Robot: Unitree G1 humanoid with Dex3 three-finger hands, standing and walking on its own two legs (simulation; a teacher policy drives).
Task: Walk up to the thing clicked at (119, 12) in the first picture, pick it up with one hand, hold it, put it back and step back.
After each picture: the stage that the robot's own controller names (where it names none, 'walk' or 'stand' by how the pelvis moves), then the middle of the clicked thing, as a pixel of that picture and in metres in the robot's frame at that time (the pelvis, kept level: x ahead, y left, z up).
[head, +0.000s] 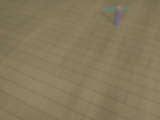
stand; (117, 15) +1.82 -0.50 -0.65
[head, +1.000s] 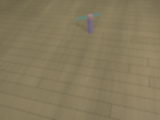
walk; (90, 24) +1.74 -0.02 -0.63
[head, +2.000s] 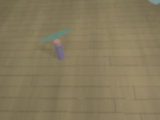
walk; (59, 50) +1.19 +0.28 -0.65
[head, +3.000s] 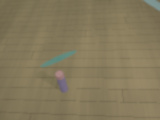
walk; (61, 82) +0.79 +0.26 -0.65
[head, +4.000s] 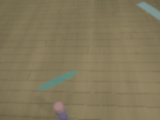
walk; (61, 113) +0.53 +0.24 -0.65
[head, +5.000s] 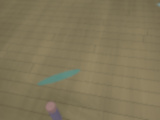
stand; (54, 112) +0.49 +0.30 -0.65
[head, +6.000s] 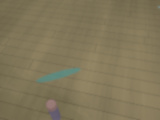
stand; (53, 111) +0.50 +0.23 -0.63
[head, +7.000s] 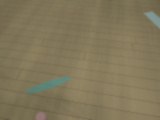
stand; out of the picture +0.45 +0.27 -0.65
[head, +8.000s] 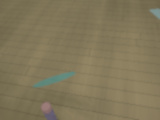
walk; (49, 113) +0.51 +0.33 -0.64
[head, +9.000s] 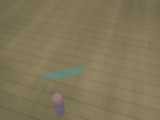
stand; (58, 105) +0.57 +0.22 -0.64
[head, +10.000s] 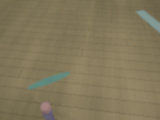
stand; (48, 113) +0.55 +0.26 -0.65
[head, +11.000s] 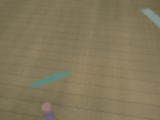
stand; (49, 113) +0.52 +0.26 -0.66
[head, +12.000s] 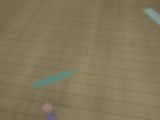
stand; (50, 114) +0.51 +0.26 -0.66
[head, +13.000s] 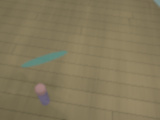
go down; (43, 95) +0.54 +0.25 -0.61
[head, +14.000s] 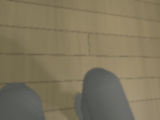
go down; out of the picture +0.58 +0.33 -0.22
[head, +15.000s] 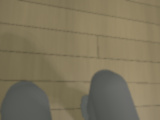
close in; out of the picture +0.58 +0.32 -0.23
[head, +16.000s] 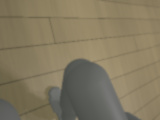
close in; out of the picture +0.54 +0.37 -0.17
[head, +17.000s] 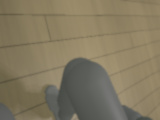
close; out of the picture +0.53 +0.38 -0.18
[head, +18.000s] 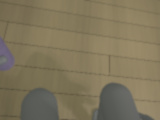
lift; out of the picture +0.41 +0.27 -0.05
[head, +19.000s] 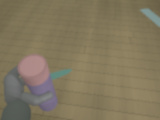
hold; (41, 87) +0.32 +0.14 +0.07
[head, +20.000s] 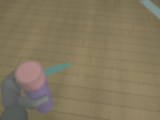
hold; (38, 91) +0.32 +0.16 +0.02
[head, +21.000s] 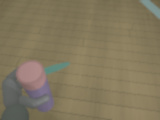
hold; (39, 90) +0.32 +0.16 +0.02
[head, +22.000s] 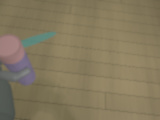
crouch; (19, 64) +0.41 +0.20 -0.03
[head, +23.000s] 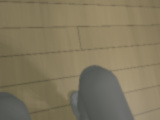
lower; out of the picture +0.55 +0.31 -0.06
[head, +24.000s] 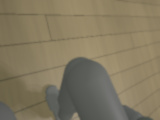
lower; out of the picture +0.49 +0.33 -0.19
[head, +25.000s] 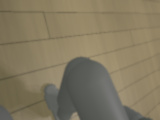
lower; out of the picture +0.50 +0.34 -0.19
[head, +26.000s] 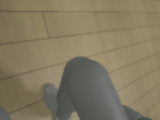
lower; out of the picture +0.50 +0.34 -0.19
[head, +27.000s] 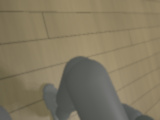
lower; out of the picture +0.49 +0.34 -0.19
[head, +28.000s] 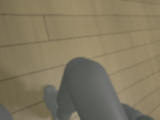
open; out of the picture +0.50 +0.34 -0.19
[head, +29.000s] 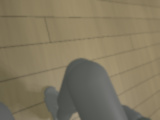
withdraw; out of the picture +0.49 +0.34 -0.20
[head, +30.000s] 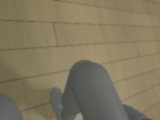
withdraw; out of the picture +0.50 +0.33 -0.21
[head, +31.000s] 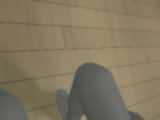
stand; out of the picture +0.51 +0.32 -0.21
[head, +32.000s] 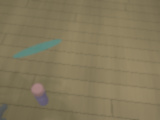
stand; (40, 95) +0.48 +0.23 -0.53
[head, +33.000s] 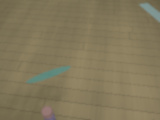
stand; (49, 118) +0.47 +0.23 -0.60
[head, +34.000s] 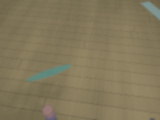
stand; (50, 117) +0.47 +0.22 -0.60
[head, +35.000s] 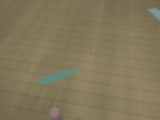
stand; (56, 119) +0.47 +0.21 -0.65
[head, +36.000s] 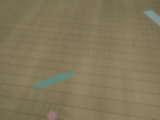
stand; out of the picture +0.47 +0.23 -0.66
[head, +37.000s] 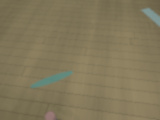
stand; out of the picture +0.46 +0.24 -0.66
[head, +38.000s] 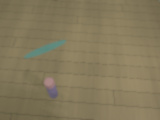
walk; (51, 88) +0.56 +0.21 -0.63
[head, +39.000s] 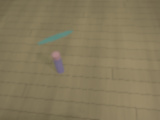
walk; (58, 63) +0.90 +0.28 -0.64
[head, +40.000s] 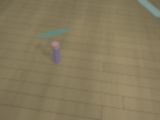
stand; (56, 52) +1.12 +0.21 -0.64
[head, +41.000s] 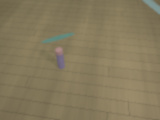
stand; (60, 58) +1.08 +0.23 -0.66
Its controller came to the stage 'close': yes
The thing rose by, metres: 0.67
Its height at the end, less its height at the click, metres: +0.00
